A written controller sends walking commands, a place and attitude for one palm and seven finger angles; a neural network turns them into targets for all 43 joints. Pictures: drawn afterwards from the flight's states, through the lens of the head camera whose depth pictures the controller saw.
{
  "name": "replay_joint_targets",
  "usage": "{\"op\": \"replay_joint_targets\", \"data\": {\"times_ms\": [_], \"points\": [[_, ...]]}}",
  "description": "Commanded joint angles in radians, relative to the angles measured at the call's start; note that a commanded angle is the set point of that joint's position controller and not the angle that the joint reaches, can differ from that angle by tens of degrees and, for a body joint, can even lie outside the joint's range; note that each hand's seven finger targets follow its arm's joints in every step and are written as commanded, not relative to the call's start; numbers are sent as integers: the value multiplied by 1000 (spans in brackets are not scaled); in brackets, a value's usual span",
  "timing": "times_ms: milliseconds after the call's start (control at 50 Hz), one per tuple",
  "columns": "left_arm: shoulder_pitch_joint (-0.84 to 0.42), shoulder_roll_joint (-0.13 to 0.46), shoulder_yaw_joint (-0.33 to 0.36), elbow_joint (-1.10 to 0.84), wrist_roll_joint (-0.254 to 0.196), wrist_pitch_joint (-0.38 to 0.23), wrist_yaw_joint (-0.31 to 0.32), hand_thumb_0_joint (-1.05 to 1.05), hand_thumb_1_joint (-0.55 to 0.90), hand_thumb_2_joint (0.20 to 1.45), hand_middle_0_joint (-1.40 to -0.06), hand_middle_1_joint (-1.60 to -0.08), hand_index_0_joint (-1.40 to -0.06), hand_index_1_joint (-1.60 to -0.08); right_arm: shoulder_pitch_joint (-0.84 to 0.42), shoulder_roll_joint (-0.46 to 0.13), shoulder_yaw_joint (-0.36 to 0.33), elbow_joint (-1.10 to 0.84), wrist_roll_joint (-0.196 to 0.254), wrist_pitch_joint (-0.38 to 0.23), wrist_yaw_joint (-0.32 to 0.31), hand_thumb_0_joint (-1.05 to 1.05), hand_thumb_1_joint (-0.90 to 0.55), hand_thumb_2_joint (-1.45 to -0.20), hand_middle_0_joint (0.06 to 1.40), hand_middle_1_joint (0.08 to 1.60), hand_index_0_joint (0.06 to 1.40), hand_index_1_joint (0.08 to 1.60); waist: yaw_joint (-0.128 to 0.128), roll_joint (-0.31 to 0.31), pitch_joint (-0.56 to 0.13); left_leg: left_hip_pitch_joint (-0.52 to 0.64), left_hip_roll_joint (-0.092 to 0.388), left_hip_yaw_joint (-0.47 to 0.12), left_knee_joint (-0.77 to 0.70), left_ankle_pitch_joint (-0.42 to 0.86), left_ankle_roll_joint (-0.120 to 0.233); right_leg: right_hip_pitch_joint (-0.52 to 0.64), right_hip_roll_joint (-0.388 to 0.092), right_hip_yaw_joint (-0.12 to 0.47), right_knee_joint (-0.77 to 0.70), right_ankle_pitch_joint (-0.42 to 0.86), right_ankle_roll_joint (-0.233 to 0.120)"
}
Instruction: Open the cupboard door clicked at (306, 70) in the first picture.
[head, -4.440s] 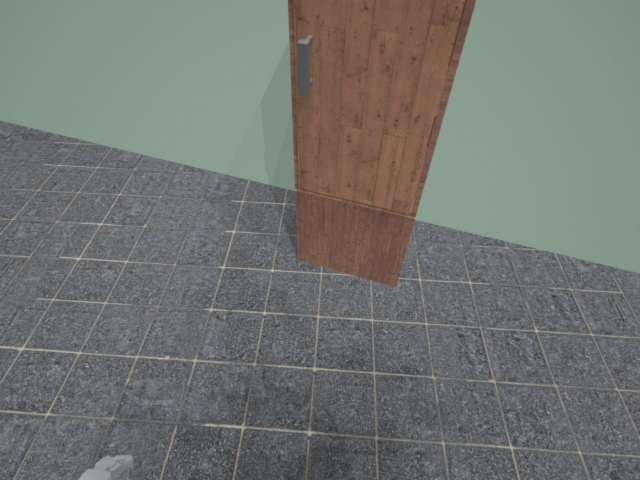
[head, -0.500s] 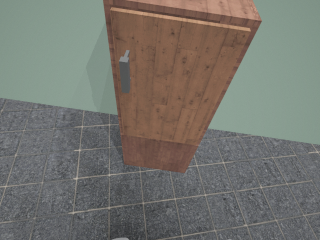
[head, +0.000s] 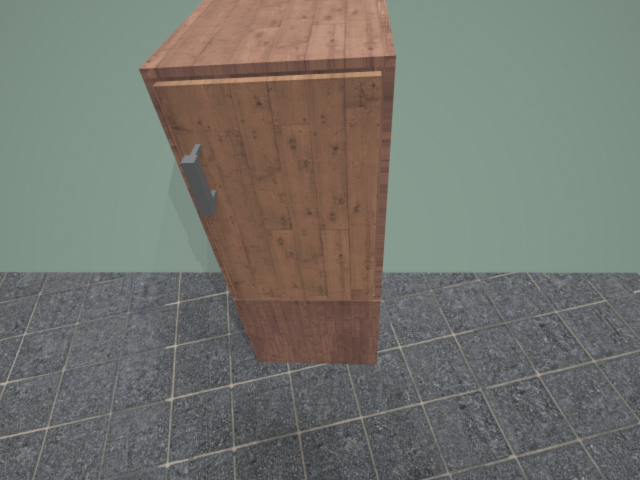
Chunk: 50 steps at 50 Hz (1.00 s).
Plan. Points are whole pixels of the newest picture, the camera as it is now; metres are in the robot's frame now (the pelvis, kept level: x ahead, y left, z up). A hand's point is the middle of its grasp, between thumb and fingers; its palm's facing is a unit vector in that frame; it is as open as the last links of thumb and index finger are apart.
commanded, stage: come to a stop and stand still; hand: left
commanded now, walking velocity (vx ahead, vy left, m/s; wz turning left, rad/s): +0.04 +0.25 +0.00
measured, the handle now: (202, 180) +0.61 +0.25 +0.05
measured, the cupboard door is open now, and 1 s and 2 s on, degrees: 0 0 0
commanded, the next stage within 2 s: look again from close up in 0.84 s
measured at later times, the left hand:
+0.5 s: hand out of the picture -0.03 +0.23 -0.20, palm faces +0.13 -0.97 -0.20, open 7.4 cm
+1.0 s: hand out of the picture +0.03 +0.25 -0.19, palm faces +0.02 -0.98 -0.21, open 7.3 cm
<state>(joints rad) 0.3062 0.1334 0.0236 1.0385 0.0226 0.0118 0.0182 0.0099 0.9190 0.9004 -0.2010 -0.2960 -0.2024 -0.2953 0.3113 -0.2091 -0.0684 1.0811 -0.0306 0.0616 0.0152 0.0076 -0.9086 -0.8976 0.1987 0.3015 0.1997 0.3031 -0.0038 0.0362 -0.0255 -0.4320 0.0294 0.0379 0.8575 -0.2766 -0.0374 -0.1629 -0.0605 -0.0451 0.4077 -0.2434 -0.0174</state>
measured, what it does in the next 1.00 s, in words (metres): steps on the spot: left foot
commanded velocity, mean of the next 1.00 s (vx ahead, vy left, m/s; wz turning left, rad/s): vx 0.00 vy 0.02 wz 0.00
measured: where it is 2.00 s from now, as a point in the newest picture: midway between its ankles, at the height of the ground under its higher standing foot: outside the picture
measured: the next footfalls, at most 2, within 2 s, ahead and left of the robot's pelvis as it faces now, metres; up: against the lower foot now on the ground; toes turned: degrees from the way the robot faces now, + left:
left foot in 0.36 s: +0.03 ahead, +0.18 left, +0.00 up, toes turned +6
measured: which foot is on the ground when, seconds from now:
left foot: up 0.00-0.34, down 0.36-1.00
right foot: down 0.00-1.00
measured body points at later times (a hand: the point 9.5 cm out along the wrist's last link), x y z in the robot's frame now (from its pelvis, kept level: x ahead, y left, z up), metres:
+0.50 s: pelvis +0.01 +0.05 -0.02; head +0.02 +0.07 +0.43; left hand -0.04 +0.28 -0.18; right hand +0.12 -0.16 -0.16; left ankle -0.01 +0.17 -0.75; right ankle -0.01 -0.07 -0.74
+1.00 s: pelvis +0.01 +0.07 -0.01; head +0.04 +0.08 +0.44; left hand +0.03 +0.30 -0.17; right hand +0.01 -0.16 -0.17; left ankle -0.01 +0.17 -0.75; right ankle +0.00 -0.06 -0.75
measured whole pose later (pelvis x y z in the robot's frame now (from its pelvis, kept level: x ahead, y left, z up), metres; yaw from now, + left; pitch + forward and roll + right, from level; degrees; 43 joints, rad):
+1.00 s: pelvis +0.01 +0.07 -0.01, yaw +2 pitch +0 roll +0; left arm 0.22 0.17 -0.01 1.12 0.02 -0.03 0.05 0.01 0.92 0.90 -0.20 -0.30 -0.20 -0.29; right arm 0.28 -0.17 0.00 1.13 -0.01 -0.01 -0.02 0.00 -0.91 -0.90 0.20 0.30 0.20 0.30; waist -0.01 0.00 0.05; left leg -0.17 0.02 0.08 0.46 -0.28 0.01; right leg -0.18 -0.05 -0.06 0.44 -0.26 0.03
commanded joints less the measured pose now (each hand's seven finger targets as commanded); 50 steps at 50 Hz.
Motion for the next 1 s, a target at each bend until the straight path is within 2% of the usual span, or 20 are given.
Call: {"op": "replay_joint_targets", "data": {"times_ms": [0,100,160,220,280,300,340,360,380,400,440,500,540,560,600,780,900,920,940,980], "points": [[30,183,54,-59,-6,-32,20,0,900,900,-200,-300,-200,-300,4,-59,-12,-60,3,-20,-7,0,-900,-900,200,300,200,300,30,-174,101,-144,13,-32,109,21,-19,43,-241,183,-200,41,-70],[134,176,59,-19,3,-35,35,0,900,900,-200,-300,-200,-300,-73,-51,-4,-103,4,-19,-15,0,-900,-900,200,300,200,300,72,-195,37,-182,21,-46,82,-69,-30,183,-302,231,-110,336,-131],[136,183,61,-9,11,-33,35,0,900,900,-200,-300,-200,-300,-98,-36,3,-114,12,-23,-16,0,-900,-900,200,300,200,300,74,-210,27,-126,21,-29,-2,-121,-24,164,-305,231,-95,370,-151],[90,192,61,-7,18,-25,27,0,900,900,-200,-300,-200,-300,-99,-15,11,-112,21,-33,-16,0,-900,-900,200,300,200,300,55,-253,41,31,0,5,-159,-130,-7,45,-269,194,-91,336,-133],[34,185,54,0,6,-17,22,0,900,900,-200,-300,-200,-300,-16,-9,17,-72,26,-48,-25,0,-900,-900,200,300,200,300,2,-232,27,282,-31,54,-415,86,3,-91,-180,113,-17,249,-59],[34,161,48,3,1,-13,20,0,900,900,-200,-300,-200,-300,10,-34,17,-61,26,-59,-30,0,-900,-900,200,300,200,300,-7,-167,8,355,5,32,-477,145,12,-116,-133,82,47,200,-29],[78,77,28,-1,-7,-4,16,0,900,900,-200,-300,-200,-300,0,-148,-2,-76,20,-70,-40,0,-900,-900,200,300,200,300,7,145,-23,379,257,-229,-529,301,121,-214,-26,-23,201,-150,42],[63,62,24,0,-4,-2,18,0,900,900,-200,-300,-200,-300,-30,-153,0,-84,12,-63,-42,0,-900,-900,200,300,200,300,8,135,29,266,290,-233,-588,211,171,-194,-19,-21,268,-253,44],[57,51,21,-4,-2,-4,13,0,900,900,-200,-300,-200,-300,-66,-142,7,-90,6,-63,-48,0,-900,-900,200,300,200,300,21,78,80,213,265,-205,-590,205,170,-202,-17,-8,281,-228,42],[43,49,15,14,0,3,12,0,900,900,-200,-300,-200,-300,-80,-114,14,-75,6,-72,-54,0,-900,-900,200,300,200,300,14,176,77,268,228,-187,-591,318,163,-218,-29,-17,299,-206,45],[54,78,16,32,-4,3,10,0,900,900,-200,-300,-200,-300,-96,-84,28,-69,12,-73,-60,0,-900,-900,200,300,200,300,23,207,51,274,195,-121,-535,508,165,-156,-30,4,277,-185,39],[105,88,12,60,-4,-12,10,0,900,900,-200,-300,-200,-300,-133,-75,30,-71,19,-73,-59,0,-900,-900,200,300,200,300,52,68,33,271,128,-65,-438,449,108,-46,-31,26,17,92,38],[74,128,9,61,-2,-27,13,0,900,900,-200,-300,-200,-300,-105,-44,32,-64,29,-72,-52,0,-900,-900,200,300,200,300,22,-64,23,253,80,-39,-427,291,60,-10,-92,99,-19,296,11],[44,135,6,56,-4,-28,11,0,900,900,-200,-300,-200,-300,-102,-43,33,-59,27,-72,-50,0,-900,-900,200,300,200,300,10,-92,45,257,72,-39,-452,206,49,-40,-98,101,-19,266,8],[16,115,6,54,-3,-31,13,0,900,900,-200,-300,-200,-300,-80,-34,29,-38,22,-73,-50,0,-900,-900,200,300,200,300,3,-163,59,282,80,-38,-461,241,50,-50,-83,83,-17,293,7],[-18,126,6,57,-11,-21,15,0,900,900,-200,-300,-200,-300,-54,-40,49,15,19,-88,-52,0,-900,-900,200,300,200,300,16,-7,37,283,92,-45,-519,309,51,31,-65,51,-33,238,16],[-19,123,3,72,-15,-17,16,0,900,900,-200,-300,-200,-300,-15,-39,54,44,20,-91,-57,0,-900,-900,200,300,200,300,20,6,57,282,94,-49,-535,323,51,49,-64,42,-45,224,14],[39,146,-13,84,-1,-40,59,0,900,900,-200,-300,-200,-300,-63,-92,53,-32,30,-98,-40,0,-900,-900,200,300,200,300,28,-21,136,197,102,-24,-362,383,33,-35,-87,79,-12,385,6],[20,173,-10,69,-3,-59,49,0,900,900,-200,-300,-200,-300,-56,-68,59,-58,24,-94,-33,0,-900,-900,200,300,200,300,3,12,111,205,79,-21,-389,322,30,-30,-113,54,30,469,-8],[6,151,-10,38,-9,-53,36,0,900,900,-200,-300,-200,-300,46,-47,55,-37,12,-106,-42,0,-900,-900,200,300,200,300,-4,32,-40,234,82,-54,-407,341,56,41,-75,38,97,311,-21]]}}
